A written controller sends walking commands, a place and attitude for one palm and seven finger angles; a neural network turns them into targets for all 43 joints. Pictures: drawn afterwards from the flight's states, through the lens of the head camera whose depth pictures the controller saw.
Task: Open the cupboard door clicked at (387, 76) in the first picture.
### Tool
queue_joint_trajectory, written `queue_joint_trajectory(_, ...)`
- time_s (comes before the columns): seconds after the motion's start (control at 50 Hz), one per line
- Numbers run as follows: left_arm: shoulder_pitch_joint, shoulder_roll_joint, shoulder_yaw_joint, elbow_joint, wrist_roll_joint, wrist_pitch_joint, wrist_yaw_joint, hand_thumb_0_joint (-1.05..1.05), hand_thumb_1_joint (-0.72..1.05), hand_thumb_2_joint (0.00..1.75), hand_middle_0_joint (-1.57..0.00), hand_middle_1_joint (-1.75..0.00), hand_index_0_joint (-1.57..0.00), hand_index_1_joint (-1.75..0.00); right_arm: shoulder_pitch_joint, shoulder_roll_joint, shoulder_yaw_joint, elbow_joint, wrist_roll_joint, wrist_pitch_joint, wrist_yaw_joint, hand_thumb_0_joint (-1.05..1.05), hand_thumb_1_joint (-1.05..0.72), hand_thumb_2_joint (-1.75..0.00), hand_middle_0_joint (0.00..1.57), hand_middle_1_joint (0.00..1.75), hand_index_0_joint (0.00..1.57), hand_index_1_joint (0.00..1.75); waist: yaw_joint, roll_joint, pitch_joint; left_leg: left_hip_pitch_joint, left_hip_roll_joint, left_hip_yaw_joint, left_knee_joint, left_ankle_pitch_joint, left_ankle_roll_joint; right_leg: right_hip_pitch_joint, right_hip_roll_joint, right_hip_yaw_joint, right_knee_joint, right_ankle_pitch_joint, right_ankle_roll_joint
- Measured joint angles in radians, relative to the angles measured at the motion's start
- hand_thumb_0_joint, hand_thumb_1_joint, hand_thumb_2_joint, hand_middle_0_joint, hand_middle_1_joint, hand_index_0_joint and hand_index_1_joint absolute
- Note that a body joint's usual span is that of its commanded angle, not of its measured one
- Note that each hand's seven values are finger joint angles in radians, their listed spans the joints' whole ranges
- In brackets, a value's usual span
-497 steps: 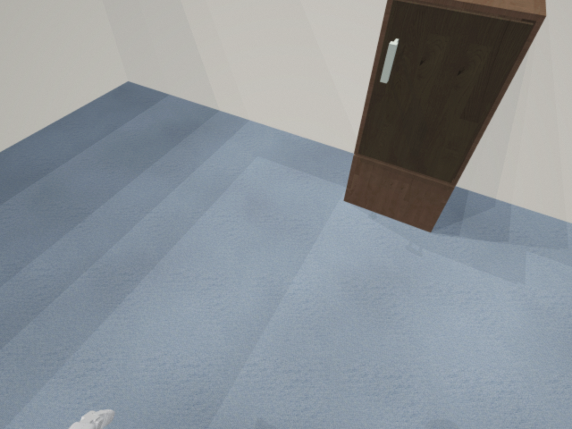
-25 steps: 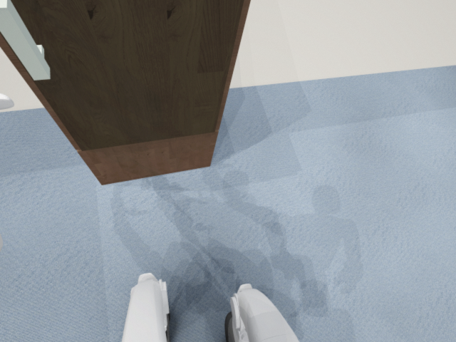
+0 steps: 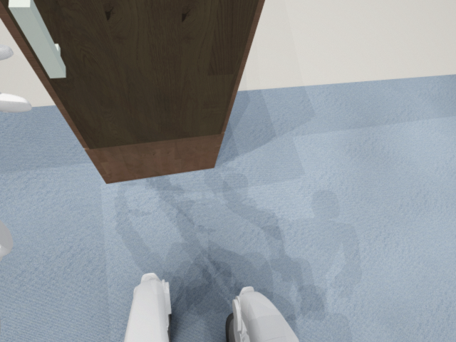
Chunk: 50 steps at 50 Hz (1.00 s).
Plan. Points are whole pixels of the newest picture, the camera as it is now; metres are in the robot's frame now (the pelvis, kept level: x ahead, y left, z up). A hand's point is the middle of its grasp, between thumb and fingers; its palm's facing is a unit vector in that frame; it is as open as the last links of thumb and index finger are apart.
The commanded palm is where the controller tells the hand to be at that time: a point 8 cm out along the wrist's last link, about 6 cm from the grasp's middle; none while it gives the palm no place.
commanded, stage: move the hooked fingers beside the handle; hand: left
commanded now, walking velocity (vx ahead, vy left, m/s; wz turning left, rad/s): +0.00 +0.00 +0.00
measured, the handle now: (41, 31) +0.59 +0.27 +0.09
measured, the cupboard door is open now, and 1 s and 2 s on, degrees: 0 0 0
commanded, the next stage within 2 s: slide the fingers in behind the handle in 1.24 s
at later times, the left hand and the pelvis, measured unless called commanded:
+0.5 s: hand out of the picture +0.52 +0.32 +0.09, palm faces +0.23 -0.97 +0.01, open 14.0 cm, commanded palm +0.50 +0.35 +0.08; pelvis +0.00 -0.01 -0.01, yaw -1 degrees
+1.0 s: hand out of the picture +0.51 +0.32 +0.08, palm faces +0.19 -0.98 +0.02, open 14.0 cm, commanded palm +0.50 +0.35 +0.08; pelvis +0.00 +0.00 +0.00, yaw +0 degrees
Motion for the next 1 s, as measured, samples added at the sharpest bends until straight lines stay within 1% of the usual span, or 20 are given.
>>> queue_joint_trajectory(0.06, 0.007, -0.001, 0.015, 0.009, 0.017, -0.004, 0.026, -0.02, -0.5, 0.3, -0.3, -1.2, -0.3, -1.2, -0.004, -0.004, 0.003, -0.015, -0.005, -0.007, -0.001, 0.01, -0.9, -0.9, 0.2, 0.3, 0.21, 0.3, -0.011, 0.0, -0.001, -0.001, 0.002, 0.004, 0.001, 0.001, 0.001, -0.005, 0.001, 0.004, 0.004, 0.001, 0.001)
queue_joint_trajectory(0.14, 0.015, 0.003, 0.054, -0.015, 0.033, -0.051, 0.064, -0.02, -0.5, 0.3, -0.3, -1.2, -0.3, -1.2, -0.01, -0.005, 0.0, -0.018, -0.013, -0.012, 0.004, 0.01, -0.9, -0.9, 0.2, 0.3, 0.21, 0.3, -0.019, 0.0, 0.003, -0.01, 0.008, 0.007, 0.013, -0.003, 0.0, -0.016, 0.005, 0.009, 0.018, -0.001, 0.0)
queue_joint_trajectory(0.18, 0.012, 0.009, 0.056, -0.021, 0.031, -0.064, 0.07, -0.02, -0.5, 0.3, -0.3, -1.2, -0.3, -1.2, -0.01, -0.005, -0.001, -0.015, -0.012, -0.01, 0.007, 0.01, -0.9, -0.9, 0.2, 0.3, 0.21, 0.3, -0.02, 0.001, 0.008, -0.011, 0.008, 0.006, 0.016, -0.003, -0.001, -0.018, 0.006, 0.009, 0.022, -0.002, 0.0)
queue_joint_trajectory(0.22, 0.001, 0.018, 0.04, -0.012, 0.027, -0.062, 0.065, -0.02, -0.5, 0.3, -0.3, -1.2, -0.3, -1.2, -0.007, -0.004, 0.0, -0.01, -0.008, -0.005, 0.007, 0.01, -0.9, -0.9, 0.2, 0.3, 0.21, 0.3, -0.017, 0.003, 0.012, -0.011, 0.006, 0.005, 0.016, -0.002, -0.002, -0.018, 0.005, 0.007, 0.023, -0.003, -0.001)
queue_joint_trajectory(0.28, -0.015, 0.03, 0.011, 0.016, 0.02, -0.035, 0.043, -0.02, -0.5, 0.3, -0.3, -1.2, -0.3, -1.2, 0.001, -0.005, 0.006, -0.006, -0.002, 0.0, 0.003, 0.01, -0.9, -0.9, 0.2, 0.3, 0.21, 0.3, -0.013, 0.008, 0.015, -0.011, 0.004, 0.004, 0.01, 0.003, -0.002, -0.019, 0.003, 0.005, 0.021, -0.001, -0.002)
queue_joint_trajectory(0.34, -0.017, 0.032, 0.004, 0.03, 0.015, -0.016, 0.028, -0.02, -0.5, 0.3, -0.3, -1.2, -0.3, -1.2, 0.009, -0.006, 0.009, -0.005, -0.001, -0.001, -0.002, 0.01, -0.9, -0.9, 0.2, 0.3, 0.21, 0.3, -0.01, 0.01, 0.014, -0.017, 0.003, 0.004, 0.007, 0.005, -0.003, -0.026, 0.002, 0.006, 0.022, 0.0, -0.003)
queue_joint_trajectory(0.42, -0.016, 0.033, 0.039, 0.028, 0.014, -0.034, 0.028, -0.02, -0.5, 0.3, -0.3, -1.2, -0.3, -1.2, 0.009, -0.007, 0.012, 0.001, -0.003, -0.008, -0.005, 0.01, -0.9, -0.9, 0.2, 0.3, 0.21, 0.3, -0.015, 0.006, 0.01, -0.032, 0.009, 0.004, 0.02, 0.0, -0.005, -0.043, 0.007, 0.007, 0.035, -0.005, -0.005)
queue_joint_trajectory(0.5, -0.017, 0.055, 0.08, 0.02, 0.022, -0.05, 0.034, -0.02, -0.5, 0.3, -0.3, -1.2, -0.3, -1.2, 0.002, -0.009, 0.008, 0.002, -0.004, -0.009, -0.003, 0.01, -0.9, -0.9, 0.2, 0.3, 0.21, 0.3, -0.026, 0.005, 0.008, -0.047, 0.017, -0.001, 0.04, -0.01, -0.008, -0.056, 0.015, 0.005, 0.05, -0.012, -0.008)
queue_joint_trajectory(0.56, -0.008, 0.081, 0.091, 0.025, 0.028, -0.036, 0.025, -0.02, -0.5, 0.3, -0.3, -1.2, -0.3, -1.2, -0.001, -0.011, 0.006, -0.005, 0.001, -0.003, -0.002, 0.01, -0.9, -0.9, 0.2, 0.3, 0.21, 0.3, -0.028, 0.008, 0.011, -0.048, 0.02, -0.003, 0.046, -0.015, -0.009, -0.056, 0.02, 0.005, 0.052, -0.014, -0.008)
queue_joint_trajectory(0.6, 0.006, 0.088, 0.093, 0.023, 0.026, -0.024, 0.013, -0.02, -0.49, 0.3, -0.3, -1.2, -0.3, -1.2, 0.002, -0.011, 0.005, -0.009, 0.004, 0.001, -0.001, 0.01, -0.9, -0.9, 0.2, 0.3, 0.21, 0.3, -0.023, 0.009, 0.012, -0.045, 0.021, -0.002, 0.045, -0.017, -0.009, -0.053, 0.02, 0.006, 0.049, -0.014, -0.008)
queue_joint_trajectory(0.68, 0.029, 0.076, 0.084, 0.006, 0.008, -0.018, -0.01, -0.02, -0.49, 0.3, -0.3, -1.2, -0.3, -1.2, 0.005, -0.009, 0.004, -0.003, 0.007, 0.004, 0.0, 0.01, -0.9, -0.9, 0.2, 0.3, 0.21, 0.3, -0.004, 0.007, 0.012, -0.036, 0.019, -0.001, 0.037, -0.016, -0.008, -0.043, 0.019, 0.006, 0.039, -0.013, -0.007)
queue_joint_trajectory(0.78, 0.03, 0.036, 0.063, -0.037, -0.014, -0.042, -0.014, -0.02, -0.5, 0.3, -0.3, -1.2, -0.3, -1.2, -0.001, -0.001, -0.001, 0.016, 0.004, -0.001, 0.002, 0.01, -0.9, -0.9, 0.2, 0.3, 0.21, 0.3, 0.011, 0.001, 0.003, -0.029, 0.011, -0.008, 0.032, -0.015, -0.008, -0.029, 0.013, -0.002, 0.03, -0.013, -0.007)
queue_joint_trajectory(0.82, 0.024, 0.024, 0.043, -0.037, -0.018, -0.042, -0.013, -0.02, -0.5, 0.3, -0.3, -1.2, -0.3, -1.2, -0.006, 0.001, -0.003, 0.018, 0.004, -0.002, 0.003, 0.01, -0.9, -0.9, 0.2, 0.3, 0.21, 0.3, 0.011, -0.001, -0.001, -0.023, 0.008, -0.01, 0.028, -0.014, -0.008, -0.021, 0.01, -0.004, 0.026, -0.014, -0.007)
queue_joint_trajectory(0.9, 0.011, 0.003, -0.001, -0.015, -0.013, -0.016, -0.004, -0.02, -0.5, 0.3, -0.3, -1.2, -0.3, -1.2, -0.013, 0.0, -0.002, 0.005, 0.004, -0.006, 0.001, 0.01, -0.9, -0.9, 0.2, 0.3, 0.21, 0.3, 0.008, 0.001, -0.004, -0.013, 0.002, -0.011, 0.02, -0.01, -0.006, -0.009, 0.005, -0.007, 0.017, -0.011, -0.005)
queue_joint_trajectory(0.96, 0.017, -0.01, 0.005, -0.008, -0.001, -0.01, 0.014, -0.02, -0.5, 0.3, -0.3, -1.2, -0.3, -1.2, -0.019, -0.002, 0.001, -0.008, 0.0, -0.01, 0.001, 0.01, -0.9, -0.9, 0.2, 0.3, 0.21, 0.3, 0.001, 0.002, -0.006, -0.01, 0.002, -0.006, 0.017, -0.008, -0.004, -0.01, 0.004, -0.002, 0.017, -0.009, -0.003)
queue_joint_trajectory(1.0, 0.026, -0.016, 0.026, -0.014, 0.007, -0.023, 0.031, -0.02, -0.5, 0.3, -0.3, -1.2, -0.3, -1.2, -0.023, -0.002, 0.001, -0.013, -0.004, -0.013, 0.002, 0.01, -0.9, -0.9, 0.2, 0.3, 0.21, 0.3, -0.004, 0.002, -0.005, -0.011, 0.004, -0.002, 0.019, -0.008, -0.004, -0.013, 0.006, 0.002, 0.02, -0.008, -0.003)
